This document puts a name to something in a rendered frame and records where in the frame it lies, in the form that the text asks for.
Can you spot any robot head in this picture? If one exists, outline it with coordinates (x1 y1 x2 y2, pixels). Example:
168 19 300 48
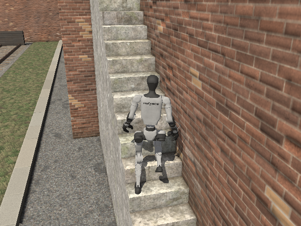
144 75 160 98

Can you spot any robot left forearm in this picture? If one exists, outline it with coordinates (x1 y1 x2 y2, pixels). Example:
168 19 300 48
124 112 132 127

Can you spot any left robot hand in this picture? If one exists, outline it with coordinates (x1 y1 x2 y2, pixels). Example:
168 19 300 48
122 124 133 133

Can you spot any right robot upper arm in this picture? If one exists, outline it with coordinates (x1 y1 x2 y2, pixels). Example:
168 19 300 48
162 96 173 123

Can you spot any robot right thigh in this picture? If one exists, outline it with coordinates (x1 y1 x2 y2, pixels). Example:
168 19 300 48
153 130 166 147

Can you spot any left robot upper arm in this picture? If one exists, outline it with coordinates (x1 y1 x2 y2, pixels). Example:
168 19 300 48
128 95 142 120

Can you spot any robot right forearm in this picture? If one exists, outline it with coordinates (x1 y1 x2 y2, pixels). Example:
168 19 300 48
168 116 178 133

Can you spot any right robot hand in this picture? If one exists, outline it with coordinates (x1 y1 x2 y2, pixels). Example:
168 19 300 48
168 131 179 141

